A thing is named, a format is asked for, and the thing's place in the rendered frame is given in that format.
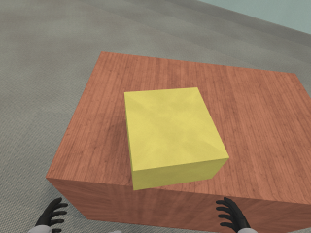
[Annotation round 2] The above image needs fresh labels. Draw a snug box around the robot left hand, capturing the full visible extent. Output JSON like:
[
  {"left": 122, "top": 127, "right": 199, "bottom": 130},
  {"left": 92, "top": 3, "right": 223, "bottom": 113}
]
[{"left": 35, "top": 197, "right": 68, "bottom": 233}]

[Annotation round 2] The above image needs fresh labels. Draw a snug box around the pedestal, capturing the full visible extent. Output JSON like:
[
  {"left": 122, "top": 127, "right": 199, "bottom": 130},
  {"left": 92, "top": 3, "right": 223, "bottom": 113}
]
[{"left": 45, "top": 51, "right": 311, "bottom": 233}]

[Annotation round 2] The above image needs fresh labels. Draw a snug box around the robot right hand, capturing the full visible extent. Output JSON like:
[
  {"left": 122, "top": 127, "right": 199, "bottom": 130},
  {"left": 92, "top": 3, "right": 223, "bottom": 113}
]
[{"left": 216, "top": 197, "right": 251, "bottom": 233}]

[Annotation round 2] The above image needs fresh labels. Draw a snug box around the carton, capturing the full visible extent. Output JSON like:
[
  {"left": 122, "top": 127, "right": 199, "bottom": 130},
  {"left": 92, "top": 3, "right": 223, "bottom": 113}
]
[{"left": 124, "top": 87, "right": 229, "bottom": 190}]

